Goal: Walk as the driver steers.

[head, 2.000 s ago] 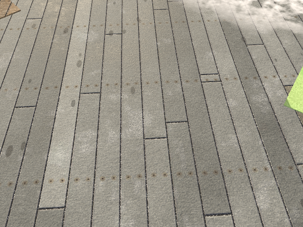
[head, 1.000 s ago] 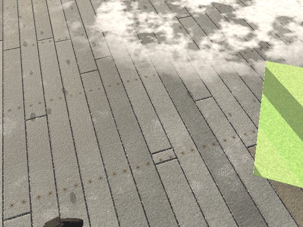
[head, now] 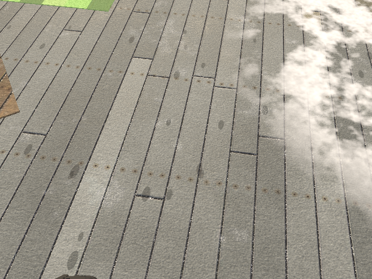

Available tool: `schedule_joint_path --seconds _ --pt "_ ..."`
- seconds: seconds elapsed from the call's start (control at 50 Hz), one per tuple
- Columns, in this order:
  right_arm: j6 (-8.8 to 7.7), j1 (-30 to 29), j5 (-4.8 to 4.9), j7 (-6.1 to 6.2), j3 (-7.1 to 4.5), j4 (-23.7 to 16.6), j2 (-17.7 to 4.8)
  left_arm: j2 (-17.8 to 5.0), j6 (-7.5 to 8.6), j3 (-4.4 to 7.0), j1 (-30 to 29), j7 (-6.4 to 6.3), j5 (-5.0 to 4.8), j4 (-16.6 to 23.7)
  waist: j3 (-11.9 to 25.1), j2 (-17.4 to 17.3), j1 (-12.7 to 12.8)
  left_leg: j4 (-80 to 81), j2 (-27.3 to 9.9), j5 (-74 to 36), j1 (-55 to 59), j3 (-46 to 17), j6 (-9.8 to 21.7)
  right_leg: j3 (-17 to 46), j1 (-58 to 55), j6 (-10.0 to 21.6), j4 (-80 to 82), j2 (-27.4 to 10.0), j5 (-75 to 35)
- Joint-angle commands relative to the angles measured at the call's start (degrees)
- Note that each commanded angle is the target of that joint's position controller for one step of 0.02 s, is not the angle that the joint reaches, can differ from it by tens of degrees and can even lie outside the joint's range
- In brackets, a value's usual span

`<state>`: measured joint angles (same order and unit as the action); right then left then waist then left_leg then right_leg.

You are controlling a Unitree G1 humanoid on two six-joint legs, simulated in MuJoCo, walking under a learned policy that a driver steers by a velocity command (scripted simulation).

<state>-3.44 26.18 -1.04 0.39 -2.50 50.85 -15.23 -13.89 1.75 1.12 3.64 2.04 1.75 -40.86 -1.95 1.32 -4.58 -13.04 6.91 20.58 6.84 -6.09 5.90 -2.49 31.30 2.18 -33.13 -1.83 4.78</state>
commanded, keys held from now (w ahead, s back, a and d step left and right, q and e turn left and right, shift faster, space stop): w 0.90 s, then w+e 0.10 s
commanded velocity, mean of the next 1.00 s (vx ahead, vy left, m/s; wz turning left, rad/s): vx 0.50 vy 0.00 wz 0.02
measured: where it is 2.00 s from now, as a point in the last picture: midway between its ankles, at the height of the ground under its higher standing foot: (198, 137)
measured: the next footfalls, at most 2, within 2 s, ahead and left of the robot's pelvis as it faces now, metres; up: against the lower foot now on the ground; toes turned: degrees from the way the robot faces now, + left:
right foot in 0.04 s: +0.19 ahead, -0.10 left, +0.00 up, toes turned -2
left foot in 0.56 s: +0.47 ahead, +0.09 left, +0.00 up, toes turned +4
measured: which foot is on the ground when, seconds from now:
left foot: down 0.00-0.06, up 0.08-0.54, down 0.56-1.00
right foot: up 0.00-0.02, down 0.04-0.56, up 0.58-1.00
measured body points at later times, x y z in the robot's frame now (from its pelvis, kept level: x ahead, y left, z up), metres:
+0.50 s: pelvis +0.27 -0.01 +0.01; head +0.30 -0.01 +0.46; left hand +0.22 +0.24 -0.13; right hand +0.47 -0.23 -0.10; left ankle +0.42 +0.10 -0.70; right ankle +0.15 -0.10 -0.73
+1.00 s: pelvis +0.54 +0.02 +0.01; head +0.56 +0.02 +0.46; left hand +0.71 +0.25 -0.11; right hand +0.48 -0.23 -0.13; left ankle +0.43 +0.09 -0.73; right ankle +0.70 -0.11 -0.69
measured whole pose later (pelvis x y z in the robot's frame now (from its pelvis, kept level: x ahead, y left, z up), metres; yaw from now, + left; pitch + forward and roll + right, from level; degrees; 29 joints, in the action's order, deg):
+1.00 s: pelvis +0.54 +0.02 +0.01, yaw -1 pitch +0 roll +2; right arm -5.0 25.2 -1.0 -0.1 -1.7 58.1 -12.1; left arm -13.2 1.4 1.4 4.6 2.1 1.4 -48.8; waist -1.9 2.4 -2.8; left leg -8.6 5.0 14.4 5.0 5.3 4.2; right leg -2.6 34.6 1.9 -38.1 -4.7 1.5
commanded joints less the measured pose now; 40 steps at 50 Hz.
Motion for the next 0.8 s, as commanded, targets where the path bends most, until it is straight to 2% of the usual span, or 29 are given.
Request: schedule_joint_path --seconds 0.02,0.04,0.06,0.08,0.1,0.12,0.14,0.16,0.22,0.28,0.34,0.38,0.46,0.5,0.52,0.54,0.56,0.58,0.6,0.62,0.64,0.66,0.68,0.7,0.74,0.8 --pt "-0.71 -1.3 -0.31 0.4 -2.01 -1.8 -10.0 -7.6 1.64 2.66 9.7 -1.38 -0.18 0.2 4.5 -4.6 8.0 -17.3 -14.7 -60.1 -3.4 -2.8 2.3 -1.9 -17.3 3.6 5.4 4.6 3.7" --pt "-0.96 -1.6 0.03 0.25 -1.56 -2.4 -9.0 -10.0 2.2 3.46 18.9 -2.23 0.73 -1.9 10.4 -2.5 12.1 -30.1 -12.6 -49.7 -11.6 -1.3 1.5 3.9 -31.7 5.9 6.4 -1.3 4.4" --pt "-1.17 3.9 2.1 -0.16 -0.33 -4.2 -3.5 -17.0 2.29 5.21 25.3 -2.74 2.14 -2.2 19.6 9.4 11.1 -52.6 -3.9 -21.1 -29.2 3.2 -1.5 29.3 -49.0 13.0 8.0 -18.4 10.2" --pt "-1.04 4.0 0.89 0.0 -0.95 -3.4 -6.4 -14.8 1.56 4.92 23.4 -1.93 0.27 -3.2 19.6 10.0 9.8 -60.8 0.5 8.6 -38.3 0.9 -1.2 45.3 -47.5 15.8 16.1 -22.6 9.5" --pt "-0.7 -0.4 -0.27 -0.04 -1.29 -3.8 -7.5 -11.2 1.26 4.08 17.4 -1.63 -0.9 -2.5 8.9 3.5 7.4 -62.5 -3.8 4.3 -41.6 -0.9 -0.9 36.9 -38.3 14.6 16.9 -20.1 13.9" --pt "-0.8 -3.6 -0.47 -0.56 -0.87 -4.4 -6.6 -7.7 1.42 3.2 13.3 -1.34 -0.98 -2.1 3.9 0.1 6.5 -59.3 -6.1 0.4 -41.1 -0.2 -0.9 29.5 -31.0 13.3 18.8 -17.5 12.4" --pt "-0.48 -4.9 -0.45 -0.95 -0.7 -4.6 -5.6 -6.1 1.7 2.64 11.8 -1.35 -0.7 -2.6 1.0 0.6 5.2 -55.8 -8.1 -1.2 -39.7 0.8 -1.0 23.6 -26.3 11.4 20.8 -14.5 9.3" --pt "0.2 -4.5 -1.06 -1.28 -0.57 -4.6 -5.2 -5.3 2.03 2.28 11.7 -1.5 -0.85 -3.5 -0.1 2.2 3.9 -53.2 -9.3 -2.0 -37.5 1.4 -1.6 19.5 -22.7 10.0 22.2 -12.1 5.6" --pt "1.37 -4.1 -1.41 -2.07 -0.1 -3.9 -3.8 -6.3 3.46 2.5 14.2 -1.2 -1.24 -5.7 0.3 2.8 2.8 -50.3 -10.3 -5.1 -36.7 3.8 -3.1 13.8 -21.1 10.4 24.6 -10.2 -3.5" --pt "1.52 -11.6 -1.3 -2.34 0.25 -6.1 -3.5 -6.9 3.74 2.68 16.6 -1.05 -1.49 -7.6 -1.8 2.1 3.9 -43.5 -12.5 -11.2 -42.6 5.7 -4.7 10.3 -22.9 10.6 27.3 -8.9 -5.6" --pt "1.26 -18.7 -0.95 -2.56 0.97 -8.1 -2.2 -6.6 3.65 2.56 18.8 -0.94 -1.67 -9.2 -2.4 2.2 5.5 -32.8 -12.4 -17.5 -42.4 7.8 -5.6 6.5 -24.3 9.2 27.1 -6.7 -9.9" --pt "1.09 -22.5 -0.72 -2.64 1.41 -9.1 -1.5 -7.2 3.7 2.65 20.8 -1.05 -1.62 -10.3 -2.4 2.3 6.7 -27.0 -11.5 -20.3 -40.7 8.9 -5.5 5.3 -25.8 8.6 26.4 -6.8 -12.5" --pt "0.8 -27.0 -0.61 -2.32 1.31 -10.5 -2.5 -7.8 3.34 2.64 23.5 -1.63 -1.04 -12.2 -2.7 2.5 7.7 -21.1 -10.2 -18.8 -39.7 9.3 -3.8 6.0 -32.3 8.3 23.6 -9.7 -17.7" --pt "0.49 -26.3 -0.73 -2.05 0.99 -10.4 -3.2 -8.4 3.04 2.77 22.9 -2.06 -0.76 -12.8 -2.4 2.8 6.7 -18.9 -9.0 -14.5 -37.4 9.5 -2.1 6.1 -35.3 7.7 20.3 -11.0 -23.7" --pt "0.25 -23.6 -0.84 -1.78 0.64 -9.6 -3.8 -8.8 2.91 2.84 22.1 -2.24 -0.65 -12.9 -1.1 3.0 5.2 -17.5 -7.6 -12.0 -33.3 9.9 -1.2 5.6 -36.0 7.1 16.6 -10.9 -30.5" --pt "-0.16 -17.6 -1.07 -1.38 0.12 -7.6 -4.5 -9.1 2.67 2.86 21.4 -2.3 -0.68 -13.1 2.0 2.5 2.5 -14.7 -5.8 -11.5 -25.7 10.8 0.1 4.4 -35.7 6.2 9.3 -9.8 -36.4" --pt "-0.81 -8.2 -1.79 -0.81 -0.75 -4.4 -6.3 -8.3 2.54 2.53 21.2 -2.3 -0.87 -13.0 7.5 0.6 -1.3 -12.7 -6.7 -12.9 -12.8 9.5 2.0 2.2 -30.7 5.1 -1.7 -7.3 -33.5" --pt "-1.16 1.0 -3.22 0.0 -2.14 -3.0 -11.3 -5.0 2.77 1.43 21.9 -2.08 -1.97 -10.5 15.4 -6.6 -3.8 -11.7 -20.7 -7.5 3.9 -7.0 6.2 -0.7 -16.2 3.2 -19.9 -3.3 -14.5" --pt "-0.51 2.2 -2.31 -0.2 -3.33 -2.3 -15.2 -2.4 2.66 1.17 27.4 -1.96 -2.49 -10.5 20.0 -16.9 -1.2 -5.1 -32.5 -7.8 12.1 -31.0 12.7 -0.3 -0.1 2.0 -36.2 6.6 26.2" --pt "-0.13 -1.4 0.48 -0.65 -2.73 -2.6 -11.4 -8.7 2.17 2.92 22.4 -2.35 -1.31 -11.0 13.8 -7.5 -1.2 -4.4 -29.3 -5.1 8.3 -28.9 12.0 5.7 5.5 2.8 -41.1 3.5 24.4" --pt "-0.19 -6.9 0.23 -0.69 -1.79 -3.0 -8.2 -6.8 2.56 2.53 18.6 -1.89 -1.01 -9.7 6.0 -5.2 1.3 -2.5 -26.9 -7.3 -1.2 -19.3 9.8 6.3 5.9 3.1 -38.1 0.6 18.5" --pt "-0.51 -9.8 -0.16 -0.86 -1.16 -3.1 -5.5 -5.5 2.62 2.22 17.0 -1.6 -1.13 -9.6 3.0 -4.2 2.7 0.0 -23.9 -10.9 -7.0 -13.9 7.8 5.7 3.5 2.9 -34.4 -1.2 15.0" --pt "-0.86 -10.6 -0.02 -0.72 -0.8 -2.6 -4.3 -5.1 2.03 2.25 17.0 -1.37 -0.46 -9.9 1.2 -5.1 4.2 1.4 -21.6 -14.3 -10.8 -9.9 6.2 5.2 1.2 2.3 -31.9 -2.3 13.6" --pt "-1.17 -10.9 0.12 -0.59 -0.46 -2.0 -3.3 -4.4 1.24 2.05 18.2 -0.99 0.17 -10.5 1.2 -5.8 5.5 2.8 -19.9 -16.6 -13.4 -6.8 5.4 4.8 -1.4 1.5 -30.4 -2.8 12.6" --pt "-2.1 -8.6 0.47 -0.61 -0.63 -0.5 -4.0 -3.6 0.32 1.97 17.8 -0.38 0.36 -10.5 1.5 -5.4 6.1 4.2 -19.1 -21.3 -14.4 -4.2 6.0 3.7 -1.9 0.4 -29.1 -2.9 10.9" --pt "-2.42 -5.9 0.76 -0.6 -0.97 1.4 -5.0 -3.4 -0.2 1.89 11.2 0.04 0.43 -8.5 -1.2 -4.6 5.5 7.2 -18.3 -20.9 -13.8 -1.4 6.5 2.4 3.7 -1.2 -24.2 -4.5 5.2"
